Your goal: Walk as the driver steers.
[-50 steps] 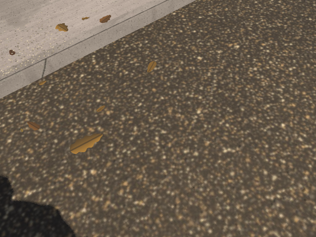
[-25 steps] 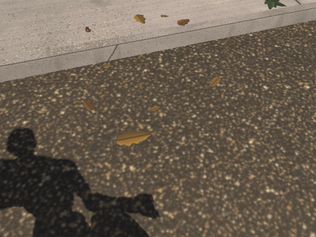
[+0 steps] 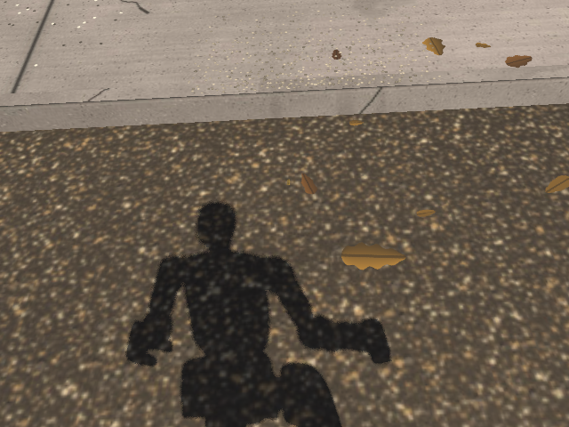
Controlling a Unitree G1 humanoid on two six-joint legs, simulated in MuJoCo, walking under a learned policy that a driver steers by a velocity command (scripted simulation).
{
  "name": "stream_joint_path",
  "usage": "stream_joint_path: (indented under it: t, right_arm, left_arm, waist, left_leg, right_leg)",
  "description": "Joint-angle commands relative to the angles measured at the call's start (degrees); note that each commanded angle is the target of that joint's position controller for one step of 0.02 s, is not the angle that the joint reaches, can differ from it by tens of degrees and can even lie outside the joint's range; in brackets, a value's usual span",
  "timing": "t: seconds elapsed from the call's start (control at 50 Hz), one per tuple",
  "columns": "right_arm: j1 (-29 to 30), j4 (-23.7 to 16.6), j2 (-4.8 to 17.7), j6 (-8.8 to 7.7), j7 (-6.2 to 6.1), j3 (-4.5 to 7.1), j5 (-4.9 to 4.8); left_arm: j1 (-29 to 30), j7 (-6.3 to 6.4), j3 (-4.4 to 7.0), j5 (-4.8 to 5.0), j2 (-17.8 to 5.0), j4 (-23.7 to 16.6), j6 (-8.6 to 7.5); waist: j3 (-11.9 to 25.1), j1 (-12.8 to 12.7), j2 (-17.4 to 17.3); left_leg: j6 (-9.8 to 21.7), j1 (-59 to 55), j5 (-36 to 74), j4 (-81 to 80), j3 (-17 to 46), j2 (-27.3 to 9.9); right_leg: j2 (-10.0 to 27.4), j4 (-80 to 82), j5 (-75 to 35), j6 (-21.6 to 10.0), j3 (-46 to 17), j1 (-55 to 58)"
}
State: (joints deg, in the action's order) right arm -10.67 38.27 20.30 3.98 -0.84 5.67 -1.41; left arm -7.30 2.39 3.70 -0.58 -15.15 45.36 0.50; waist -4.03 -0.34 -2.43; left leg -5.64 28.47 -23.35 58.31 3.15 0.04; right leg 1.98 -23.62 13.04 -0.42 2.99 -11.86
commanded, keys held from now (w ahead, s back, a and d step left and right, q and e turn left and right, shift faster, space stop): q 0.26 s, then no key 0.74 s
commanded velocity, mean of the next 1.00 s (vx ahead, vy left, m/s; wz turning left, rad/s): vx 0.00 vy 0.00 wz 0.29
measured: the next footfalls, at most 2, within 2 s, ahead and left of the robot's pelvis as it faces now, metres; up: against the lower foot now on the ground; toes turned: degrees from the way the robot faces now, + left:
left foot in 0.18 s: +0.03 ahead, +0.15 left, +0.00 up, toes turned +8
right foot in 0.60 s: +0.09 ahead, -0.08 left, +0.00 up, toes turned +15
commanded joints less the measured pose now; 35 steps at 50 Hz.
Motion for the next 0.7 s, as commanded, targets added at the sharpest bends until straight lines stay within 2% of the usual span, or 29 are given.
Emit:
stream_joint_path:
  t: [0.02, 0.06, 0.1, 0.14, 0.16, 0.18, 0.2, 0.22, 0.24, 0.26, 0.28, 0.3, 0.34, 0.42, 0.48, 0.52, 0.56, 0.58, 0.6, 0.62, 0.64, 0.66, 0.68, 0.7]
  right_arm:
    - [4.4, -6.8, 2.5, -0.99, 0.67, -0.12, 0.24]
    - [3.5, -7.0, 3.1, -0.76, 1.06, 0.04, 0.21]
    - [2.4, -7.1, 3.7, -0.33, 1.49, 0.4, 0.15]
    - [-0.9, -6.1, 3.7, -0.06, 1.87, 0.86, 0.22]
    - [-3.3, -5.3, 5.0, -0.08, 1.46, 1.58, 0.37]
    - [-5.7, -5.5, 10.2, -0.34, 0.6, 3.15, 0.22]
    - [-5.5, -7.4, 15.2, -1.23, 0.41, 3.52, 1.6]
    - [-6.9, -7.2, 12.2, -2.78, 1.15, 2.81, 2.9]
    - [-4.3, -6.7, 10.5, -3.81, 1.17, 2.14, 2.69]
    - [-1.0, -6.6, 9.0, -4.12, 0.75, 1.9, 1.67]
    - [1.6, -6.9, 7.2, -3.97, 0.33, 1.14, 0.9]
    - [2.7, -7.3, 6.4, -3.81, -0.11, 0.55, 0.97]
    - [2.6, -7.4, 5.4, -3.75, -0.57, -0.01, 1.62]
    - [1.9, -6.3, 5.3, -3.59, -0.84, -0.3, 1.79]
    - [2.2, -5.5, 5.7, -3.31, -0.34, -0.41, 2.12]
    - [2.4, -4.7, 5.2, -3.21, 0.14, -0.79, 2.06]
    - [3.9, -4.0, 3.9, -3.21, 0.4, -1.52, 1.56]
    - [3.8, -3.3, 2.7, -3.3, 0.46, -2.02, 1.25]
    - [1.7, -2.5, 1.2, -3.77, 0.47, -2.6, 1.86]
    - [-1.2, -2.3, 0.9, -4.3, 0.66, -2.69, 2.99]
    - [-2.6, -1.8, 0.0, -4.34, 0.57, -2.74, 2.99]
    - [-0.4, -1.2, 1.7, -4.11, 0.36, -2.54, 3.29]
    - [1.8, -1.2, 2.8, -3.81, 0.2, -2.07, 2.91]
    - [2.8, -1.2, 2.5, -3.31, -0.01, -2.05, 2.53]
  left_arm:
    - [1.0, 0.03, 3.09, 0.17, -12.4, -3.5, -0.03]
    - [1.6, -0.61, 3.4, 0.52, -13.3, -3.7, 0.09]
    - [1.5, -1.16, 3.57, 1.27, -13.9, -3.4, -0.02]
    - [2.6, -1.41, 3.54, 2.43, -13.7, -3.1, -0.13]
    - [0.0, -1.65, 3.08, 2.45, -11.8, -1.9, -0.35]
    - [-2.1, -1.95, 2.26, 0.54, -8.8, -1.9, -0.49]
    - [1.5, -1.65, 1.09, -1.6, -6.2, -5.7, -0.66]
    - [5.4, -1.15, 2.0, -0.42, -9.1, -6.5, -0.71]
    - [5.5, -1.01, 2.44, 0.87, -10.2, -6.5, -0.53]
    - [4.1, -0.68, 2.74, 0.91, -10.4, -5.4, -0.37]
    - [3.2, -0.35, 2.99, 0.52, -11.1, -4.6, -0.14]
    - [2.1, -0.42, 3.03, 0.25, -11.0, -4.1, -0.03]
    - [0.2, -0.77, 2.71, 0.57, -9.6, -3.5, -0.02]
    - [1.9, -1.03, 1.53, 0.62, -7.5, -4.2, 0.11]
    - [2.2, -1.42, 1.25, 0.75, -7.7, -4.5, 0.0]
    - [1.9, -1.61, 1.24, 0.94, -8.0, -4.5, -0.22]
    - [0.1, -1.93, 0.98, 0.83, -7.1, -4.0, -0.69]
    - [-1.3, -2.18, 0.67, 0.33, -6.5, -3.5, -1.08]
    - [-2.1, -2.13, 0.65, -0.54, -7.7, -3.6, -1.43]
    - [-2.2, -1.77, 1.42, -0.91, -12.3, -4.0, -1.52]
    - [0.5, -2.02, 0.89, -0.55, -10.7, -3.2, -1.52]
    - [2.7, -2.44, 0.12, -0.27, -7.5, -4.1, -1.73]
    - [2.7, -2.53, -0.03, -0.36, -7.1, -3.9, -1.96]
    - [2.0, -2.57, -0.07, -0.33, -7.7, -3.6, -2.31]
  waist:
    - [7.5, -2.2, 12.5]
    - [7.5, -1.9, 12.9]
    - [7.2, -1.4, 13.0]
    - [7.3, 1.2, 11.8]
    - [8.0, 1.8, 8.7]
    - [9.2, 1.4, -4.0]
    - [9.6, 1.4, -16.5]
    - [13.4, 5.2, -9.4]
    - [10.4, 3.2, -7.3]
    - [8.4, 1.5, -5.0]
    - [7.6, 0.6, -4.6]
    - [8.1, -0.1, -5.1]
    - [9.8, -0.6, -5.0]
    - [8.7, 0.9, -5.6]
    - [7.0, 1.9, -6.2]
    - [6.3, 2.0, -6.1]
    - [6.2, 0.3, -5.1]
    - [6.2, -1.0, -3.8]
    - [7.6, -0.5, -1.3]
    - [8.8, 2.6, 6.5]
    - [9.2, 4.7, 12.1]
    - [7.5, 3.2, 10.4]
    - [6.4, 1.7, 9.0]
    - [5.7, 1.1, 8.4]
  left_leg:
    - [0.0, 0.9, 0.3, -8.0, -2.7, -2.3]
    - [0.9, -3.6, 0.9, -12.7, -4.9, -2.0]
    - [2.3, -6.4, 2.5, -18.1, -6.0, -1.6]
    - [5.1, -13.1, 9.9, -29.0, -7.8, -0.2]
    - [7.2, -19.8, 16.1, -34.3, -6.3, 0.6]
    - [11.0, -30.0, 34.6, -37.1, 6.9, -8.1]
    - [23.2, -32.4, 49.5, -36.4, 27.2, -22.2]
    - [27.6, -29.5, 44.3, -38.3, 27.4, -22.8]
    - [24.5, -27.0, 38.7, -38.9, 21.8, -19.2]
    - [20.9, -25.0, 32.7, -38.9, 17.8, -15.5]
    - [18.8, -23.7, 31.7, -38.8, 15.5, -14.0]
    - [18.4, -21.6, 34.2, -38.8, 13.6, -12.7]
    - [18.6, -21.1, 35.6, -38.9, 11.5, -11.6]
    - [18.5, -21.5, 29.4, -38.9, 11.7, -11.0]
    - [19.1, -18.3, 24.1, -38.9, 13.1, -11.2]
    - [19.1, -17.2, 23.1, -38.2, 14.6, -11.3]
    - [17.8, -16.2, 23.0, -36.3, 14.9, -10.2]
    - [15.8, -14.9, 22.1, -35.5, 14.2, -8.9]
    - [12.8, -13.1, 18.7, -34.3, 13.3, -6.7]
    - [9.8, -11.2, 12.2, -30.0, 9.0, -2.1]
    - [7.3, -15.3, 6.8, -31.3, 4.7, 0.5]
    - [6.1, -17.8, 8.9, -32.1, 4.5, 0.0]
    - [6.6, -17.3, 11.0, -31.8, 4.7, 0.2]
    - [7.1, -17.1, 13.7, -31.5, 5.2, -0.1]
  right_leg:
    - [14.4, 5.2, -24.3, -12.4, -7.5, 10.1]
    - [14.9, 4.8, -24.8, -12.0, -5.8, 8.2]
    - [15.7, 3.2, -23.7, -11.1, -5.1, 8.0]
    - [15.1, -1.5, -20.6, -8.0, -2.8, 5.8]
    - [13.2, -6.9, -15.2, -4.6, -0.1, 1.9]
    - [8.0, -20.8, 0.2, 0.8, 5.2, -9.6]
    - [-0.8, -34.7, 26.5, 4.8, 3.3, -25.2]
    - [-0.8, -44.0, 27.2, 4.6, -5.2, -25.4]
    - [0.4, -45.7, 22.5, 3.7, -6.5, -25.8]
    - [1.3, -43.9, 17.2, 3.2, -6.9, -25.8]
    - [1.7, -42.1, 13.7, 3.5, -7.0, -25.3]
    - [1.0, -42.4, 10.8, 4.0, -6.2, -22.4]
    - [0.1, -40.7, 7.3, 4.8, -5.5, -19.2]
    - [0.5, -27.9, 6.2, 5.4, -5.5, -16.1]
    - [0.4, -20.9, 7.7, 5.0, -4.9, -11.1]
    - [0.0, -16.7, 8.1, 4.5, -4.6, -8.4]
    - [-0.5, -7.7, 3.5, 3.5, -3.8, -3.7]
    - [-0.5, 0.8, -4.8, 2.7, -3.7, 1.1]
    - [2.6, 2.8, -13.3, 1.5, -7.3, 6.5]
    - [8.7, 0.7, -24.8, -1.6, -12.4, 9.1]
    - [10.1, 1.1, -17.2, -6.0, -14.0, 2.6]
    - [7.8, 2.1, -8.6, -5.4, -12.9, -0.4]
    - [5.6, 1.9, -4.9, -3.4, -10.8, -0.7]
    - [4.2, 1.3, -4.9, -1.9, -9.5, -0.8]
